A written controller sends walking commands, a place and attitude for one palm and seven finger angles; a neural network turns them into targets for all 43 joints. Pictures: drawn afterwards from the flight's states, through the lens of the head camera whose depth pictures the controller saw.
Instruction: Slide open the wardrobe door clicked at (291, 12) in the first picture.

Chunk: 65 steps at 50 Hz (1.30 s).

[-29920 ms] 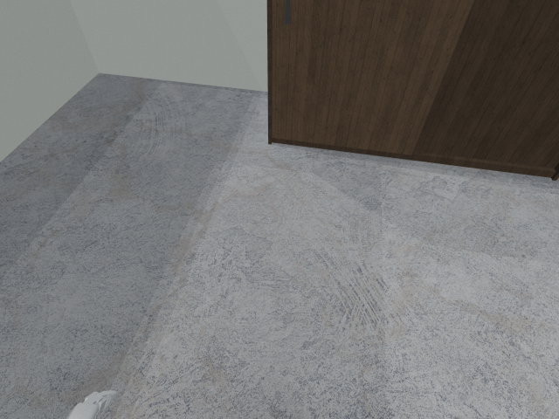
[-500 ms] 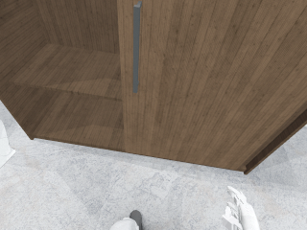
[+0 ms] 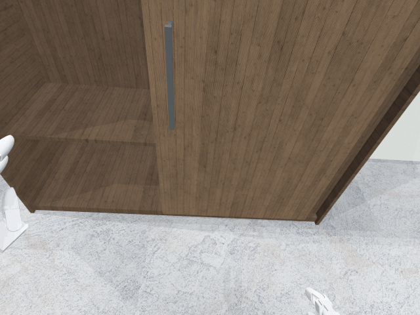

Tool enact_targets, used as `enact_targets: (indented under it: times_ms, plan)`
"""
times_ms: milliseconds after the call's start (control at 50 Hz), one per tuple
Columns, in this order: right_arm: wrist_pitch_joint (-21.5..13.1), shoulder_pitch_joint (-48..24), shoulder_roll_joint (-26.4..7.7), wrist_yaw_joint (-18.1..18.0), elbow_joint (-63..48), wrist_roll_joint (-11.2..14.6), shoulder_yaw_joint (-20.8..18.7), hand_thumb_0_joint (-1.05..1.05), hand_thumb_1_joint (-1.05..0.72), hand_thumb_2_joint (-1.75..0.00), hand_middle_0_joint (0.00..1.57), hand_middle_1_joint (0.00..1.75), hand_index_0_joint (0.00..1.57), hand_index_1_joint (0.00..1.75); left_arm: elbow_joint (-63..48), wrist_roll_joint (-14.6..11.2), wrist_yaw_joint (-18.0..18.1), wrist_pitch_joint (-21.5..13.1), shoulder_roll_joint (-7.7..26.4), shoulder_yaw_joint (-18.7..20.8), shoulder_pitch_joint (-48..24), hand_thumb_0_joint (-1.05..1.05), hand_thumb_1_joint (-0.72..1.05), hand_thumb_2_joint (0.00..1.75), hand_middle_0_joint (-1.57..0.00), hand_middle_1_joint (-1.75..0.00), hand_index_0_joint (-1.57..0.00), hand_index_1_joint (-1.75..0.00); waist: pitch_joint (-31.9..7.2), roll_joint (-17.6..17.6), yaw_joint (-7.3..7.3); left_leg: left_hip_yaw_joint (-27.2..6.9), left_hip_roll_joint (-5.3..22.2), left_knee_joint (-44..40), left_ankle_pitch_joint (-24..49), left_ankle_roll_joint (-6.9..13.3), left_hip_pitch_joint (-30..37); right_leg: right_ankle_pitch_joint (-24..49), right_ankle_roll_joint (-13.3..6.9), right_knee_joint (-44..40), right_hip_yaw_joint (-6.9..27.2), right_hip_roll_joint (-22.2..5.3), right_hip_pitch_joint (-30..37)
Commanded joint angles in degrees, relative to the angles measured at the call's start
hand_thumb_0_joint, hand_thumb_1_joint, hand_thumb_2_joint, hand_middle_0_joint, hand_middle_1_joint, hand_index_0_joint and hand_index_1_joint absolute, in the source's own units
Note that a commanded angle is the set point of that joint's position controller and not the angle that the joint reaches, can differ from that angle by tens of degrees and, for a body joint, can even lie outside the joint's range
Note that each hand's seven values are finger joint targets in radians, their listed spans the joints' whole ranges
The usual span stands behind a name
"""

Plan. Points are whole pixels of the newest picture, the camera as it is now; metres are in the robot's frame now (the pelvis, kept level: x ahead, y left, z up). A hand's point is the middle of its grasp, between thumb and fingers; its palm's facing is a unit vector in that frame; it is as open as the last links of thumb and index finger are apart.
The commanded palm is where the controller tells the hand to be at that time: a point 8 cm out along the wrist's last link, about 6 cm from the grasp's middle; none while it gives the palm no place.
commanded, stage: stop stepping back and stand still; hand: left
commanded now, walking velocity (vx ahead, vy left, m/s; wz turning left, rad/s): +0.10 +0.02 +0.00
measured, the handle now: (171, 81) +0.74 +0.15 +0.08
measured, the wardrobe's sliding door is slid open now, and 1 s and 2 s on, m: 0.68 0.68 0.68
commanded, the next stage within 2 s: let the arm hang, fingers relaxed in 1.36 s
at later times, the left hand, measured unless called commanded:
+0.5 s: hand (19, 192) +0.24 +0.29 +0.17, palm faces +0.40 -0.76 -0.51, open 7.4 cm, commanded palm +0.17 +0.33 +0.17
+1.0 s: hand out of the picture +0.22 +0.32 +0.15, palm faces +0.41 -0.80 -0.43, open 7.4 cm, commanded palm +0.15 +0.35 +0.17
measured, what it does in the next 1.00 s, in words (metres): steps on the spot: right foot, then left foot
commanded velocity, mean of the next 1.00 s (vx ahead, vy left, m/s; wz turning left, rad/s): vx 0.02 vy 0.01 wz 0.00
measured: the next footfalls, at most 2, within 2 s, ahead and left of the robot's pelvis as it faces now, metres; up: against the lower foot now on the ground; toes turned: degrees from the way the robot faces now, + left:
right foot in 0.02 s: +0.00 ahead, -0.08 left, +0.00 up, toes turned -2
left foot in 0.28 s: +0.09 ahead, +0.15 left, +0.00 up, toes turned +5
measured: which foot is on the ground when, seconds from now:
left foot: down 0.00-0.00, up 0.02-0.26, down 0.28-1.00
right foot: up 0.00-0.00, down 0.02-1.00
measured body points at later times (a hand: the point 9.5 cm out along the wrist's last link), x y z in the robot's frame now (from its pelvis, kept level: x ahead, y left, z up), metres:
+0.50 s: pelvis +0.03 +0.03 -0.01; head +0.06 +0.04 +0.44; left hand +0.22 +0.33 +0.19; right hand +0.19 -0.19 -0.10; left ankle +0.05 +0.15 -0.74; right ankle -0.04 -0.08 -0.74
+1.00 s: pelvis +0.01 +0.05 -0.01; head +0.02 +0.06 +0.44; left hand +0.19 +0.36 +0.17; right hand +0.18 -0.19 -0.08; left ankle +0.05 +0.15 -0.74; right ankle -0.04 -0.08 -0.74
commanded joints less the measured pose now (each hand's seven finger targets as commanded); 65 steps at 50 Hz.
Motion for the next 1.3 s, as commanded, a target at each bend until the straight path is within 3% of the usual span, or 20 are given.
enact_targets:
  times_ms: [0,20,40,60,80,120,200,220,260,280,320,380,420,460,500,620,740,860,1120,1280]
  plan:
    - [-1.2,-10.0,-10.1,-0.9,-7.2,0.3,-4.9,0.0,-0.9,-0.9,0.2,0.3,0.2,0.3,-5.9,-0.9,1.4,-1.9,8.7,6.2,-12.2,0.0,0.9,0.9,-0.2,-0.3,-0.2,-0.3,6.7,-10.9,2.17,-2.8,1.1,32.7,-7.9,-1.6,-21.5,-2.3,-12.3,-19.0,33.3,-24.8,0.9]
    - [-1.9,-8.7,-10.3,-0.6,-5.9,-0.2,-4.4,0.0,-0.9,-0.9,0.2,0.3,0.2,0.3,-6.5,-1.1,1.5,-3.4,10.1,7.6,-14.6,0.0,0.9,0.9,-0.2,-0.3,-0.2,-0.3,5.5,-6.9,0.77,-3.3,2.4,36.2,-5.2,-2.2,-19.8,15.2,-11.7,-14.7,26.3,-22.9,0.9]
    - [-2.8,-7.8,-9.1,-0.5,-5.5,0.4,-4.2,0.0,-0.9,-0.9,0.2,0.3,0.2,0.3,-4.8,-0.7,1.8,-3.9,7.5,5.9,-14.4,0.0,0.9,0.9,-0.2,-0.3,-0.2,-0.3,-0.7,-6.8,0.81,-3.6,2.7,33.2,-4.9,-2.1,-20.4,18.4,-10.5,-10.2,23.1,-21.1,7.7]
    - [-3.1,-8.4,-9.1,-0.3,-5.4,0.8,-4.4,0.0,-0.9,-0.9,0.2,0.3,0.2,0.3,-5.0,-0.2,1.8,-3.8,6.3,4.0,-17.4,0.0,0.9,0.9,-0.2,-0.3,-0.2,-0.3,-1.0,-5.1,0.64,-4.2,3.5,30.8,-4.0,-1.8,-16.4,7.8,-8.9,-10.4,22.5,-20.0,2.8]
    - [-3.2,-9.0,-9.9,-0.8,-5.5,0.9,-4.7,0.0,-0.9,-0.9,0.2,0.3,0.2,0.3,-2.8,-0.4,1.6,-3.5,4.1,2.2,-14.7,0.0,0.9,0.9,-0.2,-0.3,-0.2,-0.3,3.8,-2.8,0.96,-3.9,4.4,27.5,-2.5,-1.6,-14.2,6.9,-8.8,-11.3,21.8,-19.8,-1.9]
    - [-3.2,-10.5,-8.8,-1.2,-5.1,0.4,-3.5,0.0,-0.9,-0.9,0.2,0.3,0.2,0.3,-5.3,0.1,1.9,-4.2,4.4,1.4,-15.5,0.0,0.9,0.9,-0.2,-0.3,-0.2,-0.3,7.2,1.2,1.7,-0.5,4.1,18.3,-1.8,-0.8,-7.8,6.7,-7.5,-11.3,16.7,-17.9,-7.7]
    - [-5.0,-10.0,-9.2,-2.0,-5.0,-0.1,-3.7,0.0,-0.9,-0.9,0.2,0.3,0.2,0.3,-8.8,0.3,2.3,-5.2,6.4,2.5,-18.7,0.0,0.9,0.9,-0.2,-0.3,-0.2,-0.3,6.7,0.1,1.96,2.8,1.9,3.9,2.5,-0.2,5.1,6.6,-3.8,-6.0,11.2,-14.2,-10.0]
    - [-5.2,-9.3,-9.7,-2.0,-5.2,0.0,-4.0,0.0,-0.9,-0.9,0.2,0.3,0.2,0.3,-9.3,0.0,2.3,-5.4,7.3,3.9,-17.5,0.0,0.9,0.9,-0.2,-0.3,-0.2,-0.3,5.7,2.2,1.84,0.8,3.1,1.3,2.7,0.4,8.1,8.0,-2.3,-2.1,9.8,-12.5,-10.6]
    - [-5.2,-9.0,-11.3,-2.2,-6.8,0.5,-4.9,0.0,-0.9,-0.9,0.2,0.3,0.2,0.3,-11.6,-0.4,2.3,-6.1,8.6,6.6,-14.0,0.0,0.9,0.9,-0.2,-0.3,-0.2,-0.3,1.7,15.6,2.04,-12.2,11.5,-3.2,10.6,4.4,14.6,11.4,2.4,9.7,5.1,-5.9,-14.0]
    - [-5.1,-9.0,-11.1,-1.7,-7.4,0.6,-4.6,0.0,-0.9,-0.9,0.2,0.3,0.2,0.3,-13.2,-0.4,2.4,-6.5,8.4,7.0,-13.8,0.0,0.9,0.9,-0.2,-0.3,-0.2,-0.3,-0.4,16.7,2.49,-18.2,14.9,-4.9,17.5,6.2,14.7,9.4,3.8,13.9,3.1,-3.1,-13.1]
    - [-5.0,-8.9,-9.6,-1.3,-6.7,-0.3,-3.9,0.0,-0.9,-0.9,0.2,0.3,0.2,0.3,-10.9,-0.7,1.6,-6.4,8.5,8.2,-11.3,0.0,0.9,0.9,-0.2,-0.3,-0.2,-0.3,1.7,18.2,1.79,-19.6,16.3,-9.0,13.5,6.8,6.9,0.5,3.7,13.3,3.2,-3.3,-8.9]
    - [-5.6,-8.0,-9.9,-0.5,-7.0,0.7,-3.9,0.0,-0.9,-0.9,0.2,0.3,0.2,0.3,-9.6,-0.6,1.4,-6.3,7.4,8.5,-7.9,0.0,0.9,0.9,-0.2,-0.3,-0.2,-0.3,-1.4,10.4,2.1,-9.0,11.5,-1.9,20.2,3.2,5.4,15.2,3.7,1.0,3.0,-3.8,-0.8]
    - [-5.2,-7.6,-9.5,0.1,-7.5,1.1,-4.0,0.0,-0.9,-0.9,0.2,0.3,0.2,0.3,-7.5,-1.2,1.3,-5.8,6.5,8.4,-3.6,0.0,0.9,0.9,-0.2,-0.3,-0.2,-0.3,-6.3,4.6,1.36,-3.5,7.0,3.3,21.4,0.6,4.9,31.9,2.4,0.8,7.9,-7.0,3.5]
    - [-4.3,-7.4,-9.3,0.5,-7.4,1.5,-4.2,0.0,-0.9,-0.9,0.2,0.3,0.2,0.3,-4.8,-1.8,1.2,-4.9,5.1,7.3,-0.2,0.0,0.9,0.9,-0.2,-0.3,-0.2,-0.3,-7.5,-2.7,1.05,-1.0,4.7,7.7,23.3,-0.5,4.2,48.2,1.3,1.2,12.0,-11.0,4.8]
    - [-3.7,-7.6,-9.0,0.5,-7.2,1.5,-3.7,0.0,-0.9,-0.9,0.2,0.3,0.2,0.3,-4.9,-1.6,1.3,-4.6,5.6,7.1,-1.7,0.0,0.9,0.9,-0.2,-0.3,-0.2,-0.3,-8.1,-3.2,0.99,-0.1,4.2,5.7,23.1,-0.4,4.2,52.5,1.8,2.4,10.6,-11.5,6.0]
    - [-3.2,-8.9,-9.1,-1.0,-8.0,1.2,-3.3,0.0,-0.9,-0.9,0.2,0.3,0.2,0.3,-10.5,-1.2,1.4,-4.4,7.4,6.3,-7.9,0.0,0.9,0.9,-0.2,-0.3,-0.2,-0.3,-9.5,5.7,1.45,-2.2,7.1,3.1,39.6,1.1,15.1,43.0,4.2,4.7,4.9,-6.6,-0.1]
    - [-3.3,-9.7,-9.3,-1.1,-8.4,1.0,-3.2,0.0,-0.9,-0.9,0.2,0.3,0.2,0.3,-9.6,-1.1,1.6,-4.5,6.7,6.1,-7.6,0.0,0.9,0.9,-0.2,-0.3,-0.2,-0.3,-3.3,9.3,1.74,-4.2,6.8,-1.0,22.9,0.3,7.9,27.9,3.3,-0.6,5.9,-6.0,-0.8]
    - [-3.0,-9.6,-9.6,-1.2,-8.7,0.9,-3.8,0.0,-0.9,-0.9,0.2,0.3,0.2,0.3,-5.3,-1.9,1.3,-4.5,5.8,6.0,-5.0,0.0,0.9,0.9,-0.2,-0.3,-0.2,-0.3,-2.8,5.9,1.7,-4.1,5.7,-1.6,17.6,-0.4,7.6,25.4,3.0,-4.0,6.9,-6.4,-1.8]
    - [-4.8,-10.2,-9.9,-2.0,-8.4,0.4,-3.3,0.0,-0.9,-0.9,0.2,0.3,0.2,0.3,-6.0,-0.8,1.7,-5.0,5.0,3.5,-10.7,0.0,0.9,0.9,-0.2,-0.3,-0.2,-0.3,0.5,8.1,1.86,-6.4,5.5,-9.3,-1.4,-0.2,5.7,12.6,3.1,-7.1,5.6,-4.6,-3.0]
    - [-5.0,-10.1,-9.5,-1.8,-7.9,0.3,-3.3,0.0,-0.9,-0.9,0.2,0.3,0.2,0.3,-3.7,-0.7,1.6,-4.9,4.4,3.8,-8.7,0.0,0.9,0.9,-0.2,-0.3,-0.2,-0.3,0.7,6.2,1.99,-6.7,4.9,-10.6,-4.0,-0.7,5.1,11.3,2.9,-8.4,5.2,-4.2,-2.3]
